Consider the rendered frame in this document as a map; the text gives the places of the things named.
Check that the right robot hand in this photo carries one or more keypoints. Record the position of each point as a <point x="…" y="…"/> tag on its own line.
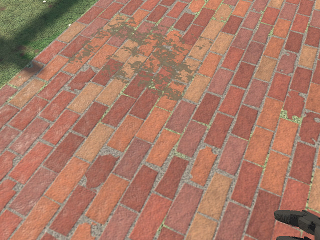
<point x="305" y="220"/>

